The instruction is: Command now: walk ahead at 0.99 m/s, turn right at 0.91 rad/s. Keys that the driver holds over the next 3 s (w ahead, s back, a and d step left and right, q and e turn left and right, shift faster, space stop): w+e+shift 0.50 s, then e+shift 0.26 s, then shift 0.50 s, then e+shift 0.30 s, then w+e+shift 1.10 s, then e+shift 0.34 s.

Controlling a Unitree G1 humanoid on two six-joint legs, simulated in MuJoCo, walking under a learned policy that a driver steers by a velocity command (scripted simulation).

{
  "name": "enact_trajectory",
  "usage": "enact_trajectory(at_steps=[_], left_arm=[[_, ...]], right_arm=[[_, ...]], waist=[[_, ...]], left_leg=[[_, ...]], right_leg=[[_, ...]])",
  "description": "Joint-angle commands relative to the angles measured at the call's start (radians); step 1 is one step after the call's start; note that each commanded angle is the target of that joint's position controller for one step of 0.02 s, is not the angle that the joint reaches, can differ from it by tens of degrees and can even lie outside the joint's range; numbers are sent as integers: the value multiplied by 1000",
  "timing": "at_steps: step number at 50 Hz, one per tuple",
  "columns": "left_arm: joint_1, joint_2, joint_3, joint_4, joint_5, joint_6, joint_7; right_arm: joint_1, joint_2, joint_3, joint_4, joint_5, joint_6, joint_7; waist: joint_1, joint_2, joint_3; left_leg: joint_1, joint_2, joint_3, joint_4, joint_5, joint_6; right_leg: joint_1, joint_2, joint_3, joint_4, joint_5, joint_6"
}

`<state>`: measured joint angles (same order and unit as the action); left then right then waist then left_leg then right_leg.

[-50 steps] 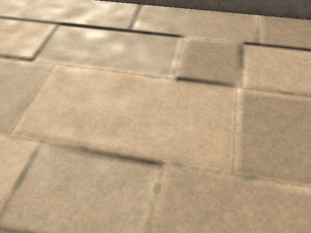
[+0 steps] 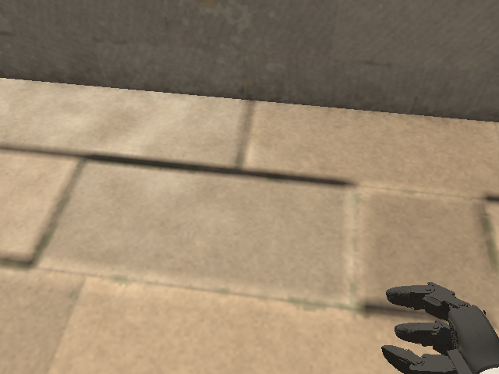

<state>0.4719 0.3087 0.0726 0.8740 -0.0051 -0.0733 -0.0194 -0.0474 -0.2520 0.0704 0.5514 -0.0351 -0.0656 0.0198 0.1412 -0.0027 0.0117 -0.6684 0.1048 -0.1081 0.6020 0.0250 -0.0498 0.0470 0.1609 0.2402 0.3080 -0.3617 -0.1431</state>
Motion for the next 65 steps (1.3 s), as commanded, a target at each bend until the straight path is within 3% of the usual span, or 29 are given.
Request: enact_trajectory(at_steps=[1, 3, 4, 5, 6, 8, 12, 19, 22, 24, 25, 26, 27, 28, 31, 32, 34, 38, 41, 43, 44, 45, 46, 48, 51, 54, 60, 62, 65], left_arm=[[-23, 208, 57, -56, 5, -11, 10], [-120, 237, 63, -79, 15, -23, 4], [-154, 91, 25, -117, 20, -36, 10], [-40, -3, -11, -194, -34, -33, 4], [-99, 83, -10, -157, -2, -8, 16], [-227, 108, 1, -162, 26, 14, -6], [-334, 19, -26, -242, 41, 62, -50], [-569, 22, -64, -355, 37, 70, -88], [-528, 42, -60, -327, 36, 64, -83], [-267, 108, -29, -249, 37, 60, -63], [-38, 159, 2, -173, 35, 53, -42], [-23, 194, 30, -134, 24, 53, -10], [-103, 302, 46, -166, 28, 62, 3], [-55, 326, 65, -207, 36, 73, 10], [-190, 204, 40, -192, 14, 60, 35], [-299, 158, 33, -293, -26, 11, 11], [-375, 144, 28, -280, -38, -10, 8], [-269, 163, 51, -228, -39, 51, 66], [-170, 105, 37, -181, -35, 78, 79], [-209, 82, 34, -197, -27, 76, 80], [-222, 63, 26, -214, -11, 72, 77], [-150, -32, -2, -230, 22, 72, 72], [55, 17, -12, -235, -10, 67, 46], [-131, 171, 20, -209, -8, 111, 54], [-194, 94, -1, -236, -1, 142, 64], [-190, 13, -32, -235, 19, 125, 70], [-218, 45, -25, -201, 25, 130, 57], [-247, 88, -19, -221, 51, 130, 58], [-305, 86, -21, -225, 36, 102, 47]], right_arm=[[45, -150, -60, -31, 6, -19, -19], [406, -246, -111, 56, 4, -34, -45], [640, -320, -142, 98, -24, -37, -65], [521, -399, -160, 84, -45, -25, -57], [401, -291, -157, 63, -35, -14, -50], [350, -156, -127, 83, -28, -9, -40], [458, -80, -108, 209, 5, -40, -23], [461, -143, -119, 267, 2, -67, -25], [523, -222, -135, 279, 2, -50, -47], [474, -280, -152, 259, -1, -18, -62], [419, -283, -153, 232, -4, -5, -56], [423, -227, -148, 230, -9, -1, -35], [482, -116, -121, 160, -24, -10, -32], [436, -172, -122, 67, 10, -26, -34], [356, -182, -113, 77, -3, -28, -39], [335, -223, -147, 57, 40, -59, -57], [309, -204, -155, 37, 29, -54, -65], [150, -68, -123, -16, 20, -63, -58], [122, -96, -142, -27, 55, -52, -38], [195, -138, -164, -13, 37, -53, -38], [305, -163, -167, 7, -1, -52, -39], [346, -191, -158, 6, -20, -51, -39], [353, -217, -159, 22, -38, -48, -27], [180, -129, -142, -56, -16, -18, -38], [126, -118, -113, -10, 1, 23, -37], [139, -110, -112, 24, 6, 22, -22], [185, -125, -116, 55, 22, 43, -28], [229, -107, -106, 72, 11, 32, -23], [158, -115, -119, 40, 5, 20, -31]], waist=[[-83, -50, -43], [-295, -34, -240], [-358, 130, -372], [-210, 478, -461], [-208, 280, -298], [-212, 56, -103], [-167, 110, -7], [-139, 36, 142], [-99, 91, 66], [47, 127, -74], [137, 111, -160], [84, -38, -132], [-61, -214, -129], [-13, -139, -350], [-158, 112, 8], [-179, 197, -35], [-239, 158, 11], [-145, 43, -63], [-110, -78, -105], [-177, -133, -138], [-231, -120, -221], [-200, 118, -323], [-93, 281, -479], [-160, 60, -327], [-98, 31, -93], [-103, 134, -113], [-111, 153, -92], [-116, 84, -61], [-150, -95, -6]], left_leg=[[409, -128, 93, -104, -49, 19], [813, -69, 48, -63, -214, 53], [1041, 183, -198, -77, -593, 72], [1125, 412, -811, -340, -816, 170], [994, 356, -759, -362, -957, 188], [769, 253, -372, -338, -576, 156], [661, 183, -36, -364, -146, 102], [575, 98, 340, -493, 283, 54], [690, 111, 394, -311, 946, 25], [662, 160, 368, 42, 1117, 33], [517, 165, 343, 344, 995, 49], [278, 18, 337, 704, 43, 40], [-23, -96, 283, 1071, -598, 2], [-198, -109, 76, 1154, -545, -15], [-106, -8, 44, 860, -461, -26], [-24, -44, -47, 836, -477, -43], [62, -10, -31, 581, -456, -64], [358, -204, 114, 35, -56, -65], [451, -230, 80, -105, 139, -55], [520, -198, 55, -198, 226, -18], [661, -109, 19, -201, 371, 35], [912, 156, -223, -67, 973, 157], [1039, 439, -686, -88, 841, 396], [800, 283, -500, -189, 248, 354], [401, 72, -238, -303, -117, 226], [360, 21, -135, -339, -40, 237], [294, 59, -188, -356, -498, 214], [184, 18, -134, -339, -635, 113], [384, -107, 78, -121, -352, 30]], right_leg=[[-188, -160, 167, 92, 747, -36], [-307, -111, 125, 523, 736, 6], [-477, -61, 38, 864, 189, -3], [-753, -1, -81, 1095, -155, 30], [-865, -112, -113, 1151, -31, 19], [-843, -186, -156, 1062, 89, 36], [-880, -255, -173, 1027, 113, 44], [-762, -213, -365, 598, 350, 10], [-559, -96, -465, 483, 300, -41], [-262, -44, -427, 463, 219, -84], [15, -41, -350, 392, 199, -127], [182, -100, -226, 303, 198, -149], [288, -312, 133, 381, 768, -221], [461, -429, 433, 184, 647, -388], [-44, -350, 278, 16, 761, -276], [-144, -335, 347, -18, 691, -281], [-326, -262, 214, -30, 718, -234], [-504, -40, 27, 111, 774, -48], [-416, -51, 92, 201, 544, 33], [-307, -48, 98, 379, 560, 80], [-300, -35, 66, 578, 490, 124], [-502, 59, 5, 932, -363, 166], [-653, 59, 71, 1199, -432, 192], [-673, -57, -14, 1252, -214, 240], [-543, -106, -122, 989, -129, 229], [-390, -121, -199, 664, -179, 224], [-179, -138, -204, 208, 122, 131], [-116, -220, -117, 183, 133, 68], [-424, -271, 17, 53, -77, 3]])
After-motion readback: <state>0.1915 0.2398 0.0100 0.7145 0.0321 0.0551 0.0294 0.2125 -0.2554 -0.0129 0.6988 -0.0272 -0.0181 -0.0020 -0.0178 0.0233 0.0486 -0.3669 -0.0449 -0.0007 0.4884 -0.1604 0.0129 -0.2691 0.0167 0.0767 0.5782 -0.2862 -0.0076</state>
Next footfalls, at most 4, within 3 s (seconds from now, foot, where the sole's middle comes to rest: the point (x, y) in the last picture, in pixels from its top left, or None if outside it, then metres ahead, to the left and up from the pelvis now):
0.06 left None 0.27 0.19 -0.77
0.52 right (334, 331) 0.61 -0.11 -0.77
0.88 left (376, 233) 0.94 -0.23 -0.77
1.22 right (393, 302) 0.71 -0.27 -0.77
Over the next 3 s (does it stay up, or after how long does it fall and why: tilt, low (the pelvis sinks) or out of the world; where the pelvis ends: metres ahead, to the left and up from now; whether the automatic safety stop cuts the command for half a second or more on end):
stays up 0.45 -0.96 0.00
